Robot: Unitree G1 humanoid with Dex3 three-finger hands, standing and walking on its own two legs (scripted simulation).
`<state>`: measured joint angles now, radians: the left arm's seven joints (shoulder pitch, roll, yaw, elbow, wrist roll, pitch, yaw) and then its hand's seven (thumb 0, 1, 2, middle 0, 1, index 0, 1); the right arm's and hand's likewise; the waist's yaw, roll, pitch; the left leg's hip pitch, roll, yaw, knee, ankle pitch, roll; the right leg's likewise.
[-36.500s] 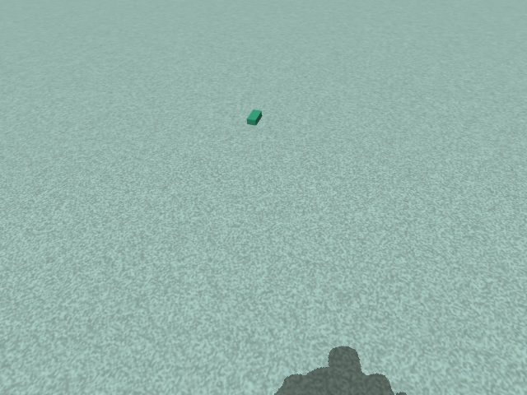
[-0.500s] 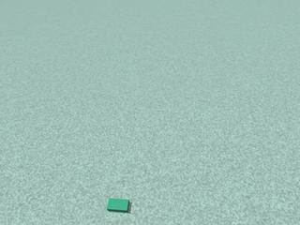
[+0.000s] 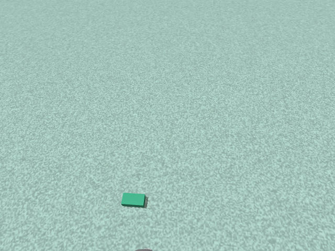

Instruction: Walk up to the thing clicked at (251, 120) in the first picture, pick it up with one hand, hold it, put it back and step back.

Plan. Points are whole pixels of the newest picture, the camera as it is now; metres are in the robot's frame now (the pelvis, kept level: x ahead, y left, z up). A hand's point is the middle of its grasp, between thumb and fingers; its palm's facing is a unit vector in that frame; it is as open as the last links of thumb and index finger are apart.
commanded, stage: step back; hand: left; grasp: from above
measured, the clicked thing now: (133, 200) +0.46 +0.24 -0.75
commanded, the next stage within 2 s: none
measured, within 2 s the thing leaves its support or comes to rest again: neither
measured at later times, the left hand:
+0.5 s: hand out of the picture +0.05 +0.31 -0.17, palm faces -0.10 -0.92 -0.38, open 7.4 cm
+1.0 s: hand out of the picture -0.06 +0.32 -0.16, palm faces -0.01 -0.94 -0.35, open 7.4 cm
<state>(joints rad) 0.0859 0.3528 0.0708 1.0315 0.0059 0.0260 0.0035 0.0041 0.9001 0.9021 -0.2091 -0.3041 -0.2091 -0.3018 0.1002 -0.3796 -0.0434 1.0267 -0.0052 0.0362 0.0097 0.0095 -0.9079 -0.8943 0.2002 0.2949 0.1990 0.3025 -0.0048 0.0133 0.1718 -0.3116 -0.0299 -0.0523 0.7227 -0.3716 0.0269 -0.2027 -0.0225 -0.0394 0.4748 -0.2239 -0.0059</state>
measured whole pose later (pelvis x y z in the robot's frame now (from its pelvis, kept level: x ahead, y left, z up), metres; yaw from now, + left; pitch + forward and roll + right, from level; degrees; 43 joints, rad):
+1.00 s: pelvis -0.21 +0.07 -0.02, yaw -1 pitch -4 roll +2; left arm 0.10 0.39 0.08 0.76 0.01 0.07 0.00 0.00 0.90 0.90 -0.21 -0.30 -0.21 -0.30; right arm 0.16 -0.37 -0.04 0.88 -0.03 0.02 -0.01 0.01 -0.91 -0.89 0.20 0.29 0.20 0.30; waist 0.02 -0.09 0.21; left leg -0.22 -0.06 -0.01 0.63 -0.34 0.02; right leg -0.42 -0.02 0.06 0.73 -0.32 -0.01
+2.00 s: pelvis -0.55 +0.03 -0.01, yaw -2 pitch -2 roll -1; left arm 0.18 0.39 0.08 0.83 0.01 0.07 0.01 0.00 0.90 0.90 -0.21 -0.30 -0.21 -0.30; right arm 0.13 -0.36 -0.04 0.84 -0.04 0.03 -0.01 0.01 -0.90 -0.89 0.20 0.30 0.20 0.30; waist 0.01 -0.04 0.15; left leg -0.34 0.02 0.01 0.56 -0.20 0.04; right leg -0.38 0.08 0.14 1.13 -0.48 0.02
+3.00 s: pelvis -0.58 +0.00 -0.01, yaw +2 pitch -1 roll +0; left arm 0.12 0.33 0.05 0.99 0.03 -0.03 -0.01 0.00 0.90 0.90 -0.21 -0.30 -0.21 -0.30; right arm 0.18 -0.39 -0.04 1.01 -0.02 0.01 0.00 0.01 -0.91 -0.89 0.20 0.29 0.20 0.30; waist 0.02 0.04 0.07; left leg -0.29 0.02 -0.06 0.76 -0.50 0.00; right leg -0.31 -0.04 -0.07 0.62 -0.28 -0.01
